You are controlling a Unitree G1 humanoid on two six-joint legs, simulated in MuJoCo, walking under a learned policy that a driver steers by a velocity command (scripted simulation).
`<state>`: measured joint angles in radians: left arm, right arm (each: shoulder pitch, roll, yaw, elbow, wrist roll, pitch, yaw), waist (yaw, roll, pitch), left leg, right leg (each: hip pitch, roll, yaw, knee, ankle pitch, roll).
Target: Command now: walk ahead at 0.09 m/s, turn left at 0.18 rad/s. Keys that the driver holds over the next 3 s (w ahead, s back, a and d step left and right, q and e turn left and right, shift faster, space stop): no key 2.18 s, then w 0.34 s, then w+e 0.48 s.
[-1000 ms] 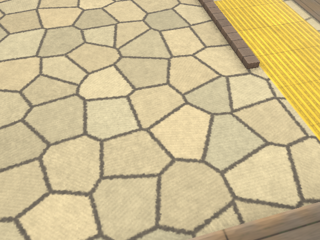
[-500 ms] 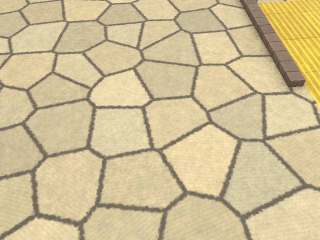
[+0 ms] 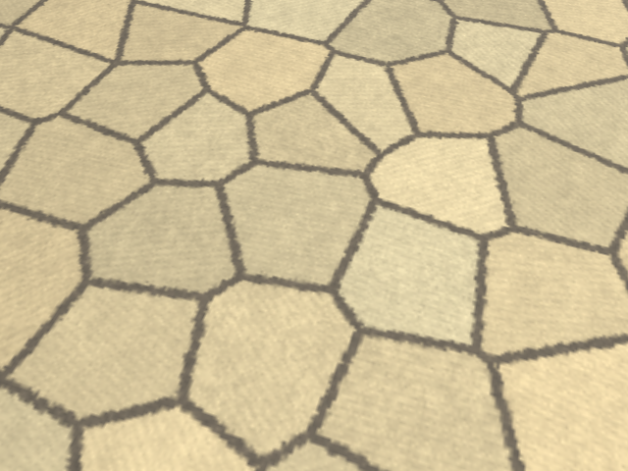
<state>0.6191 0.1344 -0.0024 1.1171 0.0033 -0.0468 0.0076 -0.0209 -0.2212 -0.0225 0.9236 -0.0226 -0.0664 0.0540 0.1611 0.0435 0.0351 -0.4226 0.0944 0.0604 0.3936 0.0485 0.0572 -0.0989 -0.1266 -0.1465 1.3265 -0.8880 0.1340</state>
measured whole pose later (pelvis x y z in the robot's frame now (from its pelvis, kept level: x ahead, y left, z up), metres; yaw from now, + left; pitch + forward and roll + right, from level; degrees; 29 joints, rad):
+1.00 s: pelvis +0.16 -0.06 -0.01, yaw +2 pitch -1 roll +0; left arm 0.15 0.17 0.07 1.04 -0.01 0.02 0.02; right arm 0.24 -0.17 -0.05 1.12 0.00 0.00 -0.05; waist -0.02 0.00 0.02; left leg -0.15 0.11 0.04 0.49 -0.32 -0.09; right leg -0.23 0.02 -0.05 0.52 -0.28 -0.04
